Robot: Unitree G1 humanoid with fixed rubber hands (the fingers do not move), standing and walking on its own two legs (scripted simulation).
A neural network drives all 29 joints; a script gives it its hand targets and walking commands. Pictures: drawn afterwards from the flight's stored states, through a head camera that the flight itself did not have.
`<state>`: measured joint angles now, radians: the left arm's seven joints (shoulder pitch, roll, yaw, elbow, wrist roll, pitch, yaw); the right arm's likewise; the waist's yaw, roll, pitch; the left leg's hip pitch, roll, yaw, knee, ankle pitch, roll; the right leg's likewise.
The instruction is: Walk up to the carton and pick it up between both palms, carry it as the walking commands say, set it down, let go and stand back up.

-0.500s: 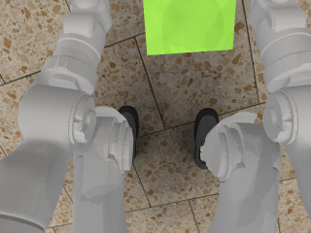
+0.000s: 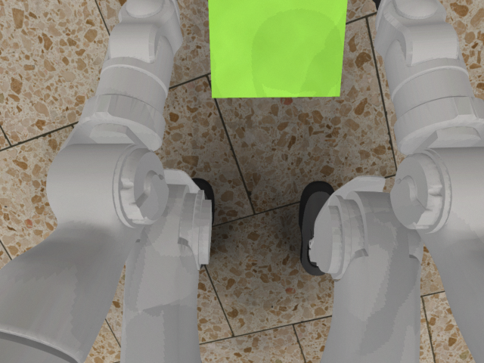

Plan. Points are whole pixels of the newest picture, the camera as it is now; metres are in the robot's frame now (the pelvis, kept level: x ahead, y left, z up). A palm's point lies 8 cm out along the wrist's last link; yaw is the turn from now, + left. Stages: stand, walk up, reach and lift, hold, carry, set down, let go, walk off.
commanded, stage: reach and lift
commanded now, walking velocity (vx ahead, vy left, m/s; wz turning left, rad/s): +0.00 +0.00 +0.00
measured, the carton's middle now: out of the picture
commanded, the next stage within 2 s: none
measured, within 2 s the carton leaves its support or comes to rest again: leaves its support in 0.26 s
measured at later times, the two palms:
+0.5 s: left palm out of the picture +0.54 +0.12 -0.14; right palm out of the picture +0.53 -0.14 -0.17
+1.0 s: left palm out of the picture +0.53 +0.11 -0.09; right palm out of the picture +0.54 -0.15 -0.11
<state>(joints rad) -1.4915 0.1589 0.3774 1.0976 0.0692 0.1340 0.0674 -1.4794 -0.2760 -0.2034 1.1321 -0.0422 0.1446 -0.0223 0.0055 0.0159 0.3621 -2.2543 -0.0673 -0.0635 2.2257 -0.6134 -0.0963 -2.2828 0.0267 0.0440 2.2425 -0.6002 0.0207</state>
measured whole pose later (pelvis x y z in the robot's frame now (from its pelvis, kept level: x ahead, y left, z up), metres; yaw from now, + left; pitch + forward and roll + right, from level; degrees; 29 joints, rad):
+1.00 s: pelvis -0.01 +0.01 +0.03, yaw -2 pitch +41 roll +1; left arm -1.31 -0.02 0.49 0.74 0.15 0.23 0.16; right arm -1.40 -0.19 -0.24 0.95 -0.10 0.29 -0.13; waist 0.02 0.03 0.18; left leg -2.25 -0.11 -0.08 2.11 -0.58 -0.11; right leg -2.28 0.10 0.07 2.11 -0.55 0.07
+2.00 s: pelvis +0.00 +0.01 +0.12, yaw -2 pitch +43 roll +1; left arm -1.10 -0.15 0.56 0.65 0.27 0.29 0.18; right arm -1.15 -0.02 -0.37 0.83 -0.24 0.36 -0.16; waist 0.04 0.02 -0.10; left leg -2.03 -0.14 -0.12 1.80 -0.53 -0.10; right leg -2.05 0.13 0.11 1.80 -0.50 0.08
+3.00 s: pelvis +0.02 +0.01 +0.23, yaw -3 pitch +34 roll +0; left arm -0.83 -0.22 0.52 0.63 0.29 0.25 0.18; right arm -0.87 0.08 -0.38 0.77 -0.27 0.32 -0.17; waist 0.04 0.02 -0.17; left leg -1.55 -0.13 -0.15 1.44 -0.49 -0.08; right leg -1.56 0.12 0.13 1.43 -0.47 0.06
